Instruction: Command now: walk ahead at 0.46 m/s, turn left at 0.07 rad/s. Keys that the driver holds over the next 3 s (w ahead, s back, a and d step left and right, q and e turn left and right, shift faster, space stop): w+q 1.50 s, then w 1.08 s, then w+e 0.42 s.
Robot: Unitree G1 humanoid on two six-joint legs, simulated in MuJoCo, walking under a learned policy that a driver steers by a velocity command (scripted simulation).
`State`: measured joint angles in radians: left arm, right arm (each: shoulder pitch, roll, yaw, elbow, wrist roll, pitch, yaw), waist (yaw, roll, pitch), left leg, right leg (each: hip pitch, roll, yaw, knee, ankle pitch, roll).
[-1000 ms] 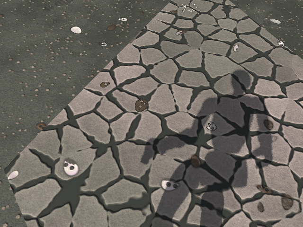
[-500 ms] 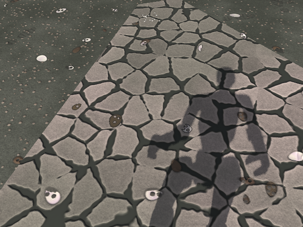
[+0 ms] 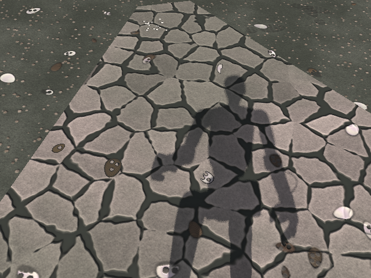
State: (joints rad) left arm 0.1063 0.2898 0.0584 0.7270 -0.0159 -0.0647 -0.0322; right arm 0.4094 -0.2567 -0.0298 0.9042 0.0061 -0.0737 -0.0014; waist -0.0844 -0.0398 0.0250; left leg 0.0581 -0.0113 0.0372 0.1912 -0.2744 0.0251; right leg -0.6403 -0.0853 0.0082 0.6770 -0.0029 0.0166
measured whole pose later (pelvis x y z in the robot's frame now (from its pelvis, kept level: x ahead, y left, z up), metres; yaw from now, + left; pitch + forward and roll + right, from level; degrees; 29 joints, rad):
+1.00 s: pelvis +0.54 +0.09 +0.00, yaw +31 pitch +2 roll -1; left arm 0.04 0.31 0.05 0.73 0.01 -0.09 -0.01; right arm 0.34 -0.28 -0.07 0.69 0.01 -0.05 0.00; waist -0.06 -0.03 0.05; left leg -0.15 -0.10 -0.11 0.34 -0.20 0.09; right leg -0.66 -0.09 0.10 0.74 -0.04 0.07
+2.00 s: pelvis +0.93 +0.46 +0.00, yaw +55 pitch +1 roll +1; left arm 0.12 0.31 0.04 0.79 0.00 -0.07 -0.02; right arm 0.34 -0.27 -0.06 0.74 0.00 -0.07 0.01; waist -0.05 -0.04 0.03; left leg -0.10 -0.08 0.02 0.26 -0.18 0.06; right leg -0.67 -0.14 0.04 0.83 -0.08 0.04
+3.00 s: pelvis +1.25 +0.91 +0.00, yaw +45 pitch +0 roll +2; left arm 0.22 0.32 0.08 0.81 -0.03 -0.02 0.00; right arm 0.28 -0.26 -0.07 0.85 -0.02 -0.10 0.01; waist -0.03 -0.05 0.03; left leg -0.12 -0.02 0.16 0.29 -0.19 0.03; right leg -0.65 -0.11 0.06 1.04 -0.19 0.00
